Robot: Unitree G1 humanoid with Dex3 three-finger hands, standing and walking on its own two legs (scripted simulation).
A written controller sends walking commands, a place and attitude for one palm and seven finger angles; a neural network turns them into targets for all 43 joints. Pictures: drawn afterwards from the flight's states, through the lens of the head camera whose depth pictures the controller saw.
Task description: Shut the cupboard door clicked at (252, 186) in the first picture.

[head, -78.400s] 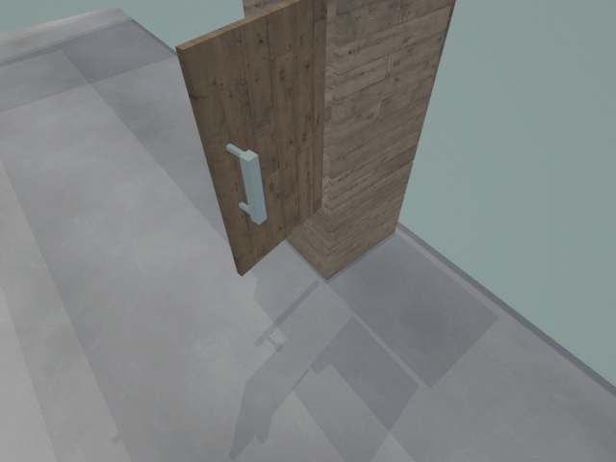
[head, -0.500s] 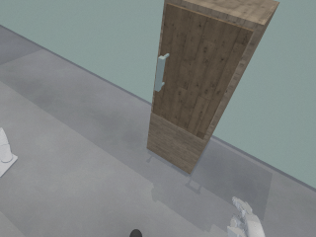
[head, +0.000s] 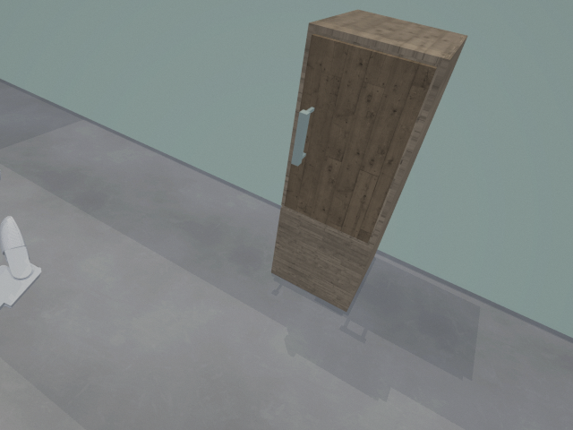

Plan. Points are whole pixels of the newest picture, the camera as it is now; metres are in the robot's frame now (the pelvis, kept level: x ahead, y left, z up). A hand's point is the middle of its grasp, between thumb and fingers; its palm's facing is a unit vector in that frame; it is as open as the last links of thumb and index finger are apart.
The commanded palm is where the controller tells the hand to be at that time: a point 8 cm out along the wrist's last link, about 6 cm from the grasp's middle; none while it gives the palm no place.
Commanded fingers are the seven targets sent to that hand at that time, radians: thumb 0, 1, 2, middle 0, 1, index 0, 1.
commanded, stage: stop stepping back and stand still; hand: left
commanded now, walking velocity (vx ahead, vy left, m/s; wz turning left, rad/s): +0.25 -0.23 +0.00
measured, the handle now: (303, 136) +0.97 +0.04 -0.02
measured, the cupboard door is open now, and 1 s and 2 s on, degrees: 0 0 0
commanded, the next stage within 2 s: let the arm hang, fingers relaxed in 0.56 s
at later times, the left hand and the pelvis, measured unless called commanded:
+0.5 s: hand (18, 320) +0.14 +0.27 +0.19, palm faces +0.47 -0.77 -0.43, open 7.4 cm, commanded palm +0.09 +0.30 +0.19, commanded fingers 0.00 0.90 0.90 -0.20 -0.30 -0.20 -0.30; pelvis -0.07 +0.01 +0.01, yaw -3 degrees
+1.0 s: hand out of the picture +0.02 +0.21 -0.16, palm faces +0.02 -0.98 -0.19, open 6.9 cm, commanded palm none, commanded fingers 0.00 0.90 0.90 -0.20 -0.30 -0.20 -0.30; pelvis -0.04 +0.03 +0.01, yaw +0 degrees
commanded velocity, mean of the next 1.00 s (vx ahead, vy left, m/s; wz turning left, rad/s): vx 0.09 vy -0.02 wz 0.00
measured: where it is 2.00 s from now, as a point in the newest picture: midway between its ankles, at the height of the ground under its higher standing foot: outside the picture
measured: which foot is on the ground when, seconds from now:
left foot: up 0.00-0.00, down 0.02-0.38, up 0.40-0.64, down 0.66-1.00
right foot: down 0.00-0.02, up 0.04-0.36, down 0.38-1.00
